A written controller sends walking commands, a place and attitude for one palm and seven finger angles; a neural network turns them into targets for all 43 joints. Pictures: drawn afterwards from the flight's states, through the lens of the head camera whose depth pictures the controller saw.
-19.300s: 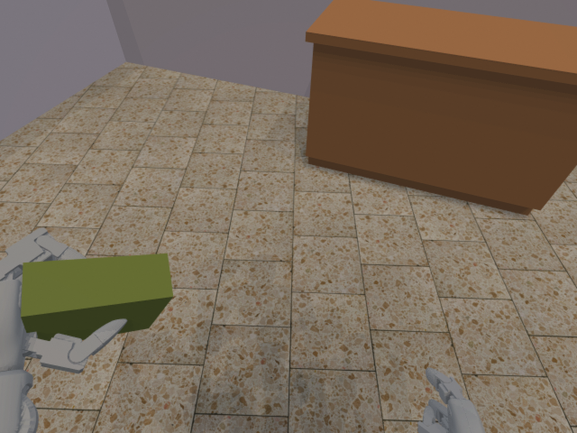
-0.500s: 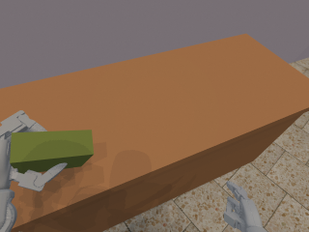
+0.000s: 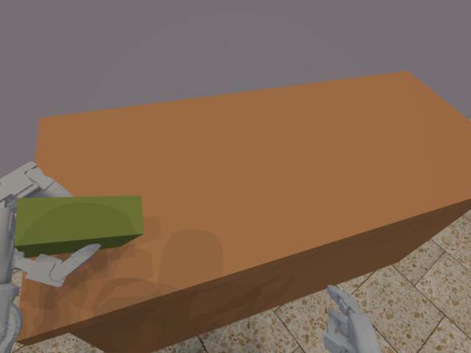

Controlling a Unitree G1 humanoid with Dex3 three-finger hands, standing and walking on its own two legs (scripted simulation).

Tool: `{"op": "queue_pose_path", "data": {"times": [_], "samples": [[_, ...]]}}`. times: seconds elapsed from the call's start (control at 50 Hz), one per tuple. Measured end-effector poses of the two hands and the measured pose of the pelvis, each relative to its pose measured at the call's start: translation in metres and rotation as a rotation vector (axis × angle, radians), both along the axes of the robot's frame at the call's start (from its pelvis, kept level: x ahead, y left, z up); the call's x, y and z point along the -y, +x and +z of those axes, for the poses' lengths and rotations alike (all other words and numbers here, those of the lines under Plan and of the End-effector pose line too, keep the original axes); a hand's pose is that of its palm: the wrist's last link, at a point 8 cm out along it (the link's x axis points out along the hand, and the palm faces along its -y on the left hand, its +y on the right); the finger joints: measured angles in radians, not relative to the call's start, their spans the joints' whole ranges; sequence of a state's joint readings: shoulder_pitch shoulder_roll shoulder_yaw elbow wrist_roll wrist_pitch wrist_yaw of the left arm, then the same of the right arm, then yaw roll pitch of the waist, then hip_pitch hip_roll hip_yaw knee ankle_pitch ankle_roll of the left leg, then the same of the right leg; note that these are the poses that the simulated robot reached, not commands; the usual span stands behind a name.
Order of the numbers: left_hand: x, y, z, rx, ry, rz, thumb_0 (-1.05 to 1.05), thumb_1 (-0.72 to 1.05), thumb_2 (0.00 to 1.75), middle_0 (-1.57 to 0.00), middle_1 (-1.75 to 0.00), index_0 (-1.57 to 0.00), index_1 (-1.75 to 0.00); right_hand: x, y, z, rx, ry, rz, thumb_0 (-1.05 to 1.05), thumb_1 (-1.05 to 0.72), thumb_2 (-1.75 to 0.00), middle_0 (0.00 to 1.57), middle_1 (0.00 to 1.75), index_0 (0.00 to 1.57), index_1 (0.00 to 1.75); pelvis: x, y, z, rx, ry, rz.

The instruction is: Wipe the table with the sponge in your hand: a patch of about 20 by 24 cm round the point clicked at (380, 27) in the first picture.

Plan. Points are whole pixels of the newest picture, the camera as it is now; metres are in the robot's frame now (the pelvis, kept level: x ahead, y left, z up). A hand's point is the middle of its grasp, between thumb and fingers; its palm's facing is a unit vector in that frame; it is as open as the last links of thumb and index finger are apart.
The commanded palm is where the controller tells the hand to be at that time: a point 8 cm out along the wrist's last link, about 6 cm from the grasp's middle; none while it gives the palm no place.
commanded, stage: come to a stop and stand still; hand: left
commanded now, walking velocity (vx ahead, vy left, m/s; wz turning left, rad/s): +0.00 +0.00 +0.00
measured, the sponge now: (97, 226) +0.24 +0.22 +0.13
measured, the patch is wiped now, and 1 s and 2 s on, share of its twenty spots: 0.00 0.00 0.00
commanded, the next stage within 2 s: look again from close up in 0.04 s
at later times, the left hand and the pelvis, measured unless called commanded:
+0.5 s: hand (91, 220) +0.23 +0.22 +0.15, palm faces +0.35 -0.85 -0.39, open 9.1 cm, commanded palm +0.17 +0.25 +0.18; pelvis +0.02 -0.03 +0.00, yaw +0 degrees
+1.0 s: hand (63, 167) +0.27 +0.25 +0.20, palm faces +0.48 -0.74 -0.46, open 9.1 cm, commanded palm +0.17 +0.23 +0.18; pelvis +0.01 -0.05 +0.00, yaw +0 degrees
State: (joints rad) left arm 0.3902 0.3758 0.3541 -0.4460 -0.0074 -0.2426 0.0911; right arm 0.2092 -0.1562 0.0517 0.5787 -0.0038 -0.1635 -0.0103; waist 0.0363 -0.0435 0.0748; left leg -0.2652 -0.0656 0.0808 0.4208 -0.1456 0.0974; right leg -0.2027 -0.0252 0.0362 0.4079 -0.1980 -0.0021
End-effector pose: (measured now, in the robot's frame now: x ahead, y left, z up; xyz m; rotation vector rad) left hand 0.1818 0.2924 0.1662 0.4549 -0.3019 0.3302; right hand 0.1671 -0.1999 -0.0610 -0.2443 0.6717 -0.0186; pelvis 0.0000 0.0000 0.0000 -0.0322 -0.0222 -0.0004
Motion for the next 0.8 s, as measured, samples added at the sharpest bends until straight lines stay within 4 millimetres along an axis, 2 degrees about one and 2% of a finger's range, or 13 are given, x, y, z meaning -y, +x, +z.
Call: {"op": "queue_pose_path", "data": {"times": [0.16, 0.56, 0.8], "samples": [[0.003, 0.002, 0.005, 0.003, 0.003, 0.006, -0.01, -0.43, 1.07, -0.83, -1.41, -0.83, -1.41, 0.010, 0.005, 0.001, -0.005, -0.014, -0.009, 0.02, -0.90, -0.90, 0.20, 0.30, 0.21, 0.30, 0.003, 0.004, 0.001, -0.002, 0.002, 0.003], [0.041, 0.016, 0.001, -0.053, -0.007, -0.008, -0.01, -0.43, 1.07, -0.83, -1.41, -0.83, -1.41, 0.061, 0.014, 0.001, -0.016, -0.036, -0.072, 0.02, -0.90, -0.90, 0.20, 0.30, 0.21, 0.30, 0.035, 0.019, 0.003, -0.022, 0.001, 0.008], [0.049, 0.023, 0.001, -0.089, -0.010, -0.002, -0.01, -0.43, 1.07, -0.83, -1.41, -0.83, -1.41, 0.072, 0.024, -0.001, -0.014, -0.028, -0.088, 0.02, -0.90, -0.90, 0.20, 0.30, 0.21, 0.30, 0.043, 0.026, 0.004, -0.031, 0.004, 0.006]]}}
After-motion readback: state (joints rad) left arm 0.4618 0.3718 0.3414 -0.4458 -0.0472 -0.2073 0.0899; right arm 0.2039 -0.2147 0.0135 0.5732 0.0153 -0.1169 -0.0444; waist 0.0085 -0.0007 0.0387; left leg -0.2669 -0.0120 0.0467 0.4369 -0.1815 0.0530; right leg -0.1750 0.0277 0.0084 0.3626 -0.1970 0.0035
